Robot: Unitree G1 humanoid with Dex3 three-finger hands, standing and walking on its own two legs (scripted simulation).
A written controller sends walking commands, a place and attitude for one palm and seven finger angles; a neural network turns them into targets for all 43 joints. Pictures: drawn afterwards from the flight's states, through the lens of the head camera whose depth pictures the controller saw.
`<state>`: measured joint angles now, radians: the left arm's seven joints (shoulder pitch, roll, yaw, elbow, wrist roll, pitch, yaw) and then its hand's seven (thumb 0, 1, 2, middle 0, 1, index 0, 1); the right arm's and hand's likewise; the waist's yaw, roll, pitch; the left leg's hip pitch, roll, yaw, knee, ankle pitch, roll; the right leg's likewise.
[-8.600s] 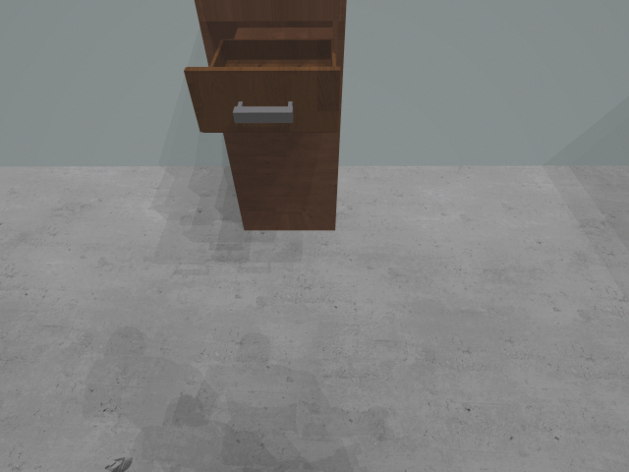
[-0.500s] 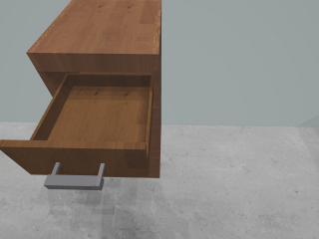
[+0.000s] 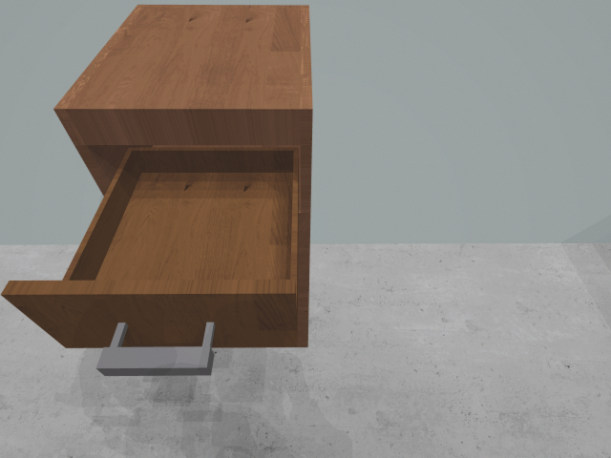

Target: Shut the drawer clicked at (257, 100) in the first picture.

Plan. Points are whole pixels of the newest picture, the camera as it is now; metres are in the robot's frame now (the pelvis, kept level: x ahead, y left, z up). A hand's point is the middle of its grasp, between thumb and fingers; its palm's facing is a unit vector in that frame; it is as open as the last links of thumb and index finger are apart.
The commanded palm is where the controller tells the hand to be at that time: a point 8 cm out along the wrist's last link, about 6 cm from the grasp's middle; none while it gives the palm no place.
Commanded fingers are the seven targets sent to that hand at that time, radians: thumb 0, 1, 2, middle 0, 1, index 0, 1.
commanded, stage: shuffle to correct the standing spot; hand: left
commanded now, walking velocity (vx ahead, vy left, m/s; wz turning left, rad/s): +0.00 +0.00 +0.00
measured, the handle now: (161, 345) +0.25 +0.21 +0.00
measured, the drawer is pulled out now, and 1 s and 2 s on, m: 0.29 0.29 0.29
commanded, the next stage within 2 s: come to a stop and stand still in 0.10 s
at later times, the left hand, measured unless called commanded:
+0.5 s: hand out of the picture -0.01 +0.17 -0.17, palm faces +0.02 -0.97 -0.23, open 7.4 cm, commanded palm none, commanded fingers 0.00 0.90 0.90 -0.20 -0.30 -0.20 -0.30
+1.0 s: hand out of the picture +0.01 +0.17 -0.17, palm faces +0.01 -0.98 -0.21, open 7.4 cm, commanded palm none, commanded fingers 0.00 0.90 0.90 -0.20 -0.30 -0.20 -0.30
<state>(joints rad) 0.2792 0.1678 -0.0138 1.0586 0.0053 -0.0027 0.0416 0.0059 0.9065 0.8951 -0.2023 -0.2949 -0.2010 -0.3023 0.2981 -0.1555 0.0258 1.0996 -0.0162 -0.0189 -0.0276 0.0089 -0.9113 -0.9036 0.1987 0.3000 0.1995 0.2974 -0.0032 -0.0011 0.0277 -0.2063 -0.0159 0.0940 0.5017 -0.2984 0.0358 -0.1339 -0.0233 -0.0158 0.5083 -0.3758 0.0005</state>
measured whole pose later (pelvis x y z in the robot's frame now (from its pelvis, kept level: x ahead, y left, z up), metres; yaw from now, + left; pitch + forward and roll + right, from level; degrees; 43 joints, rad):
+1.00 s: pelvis +0.01 +0.00 +0.00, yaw +0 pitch +0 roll +1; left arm 0.29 0.15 -0.02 1.08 0.01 -0.01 0.05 0.01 0.91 0.89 -0.20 -0.30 -0.20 -0.30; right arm 0.30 -0.15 0.02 1.11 -0.02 -0.02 -0.04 0.01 -0.91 -0.90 0.20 0.30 0.20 0.30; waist 0.00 0.00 0.02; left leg -0.18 -0.02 0.09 0.49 -0.31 0.03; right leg -0.13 0.00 -0.01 0.51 -0.38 -0.02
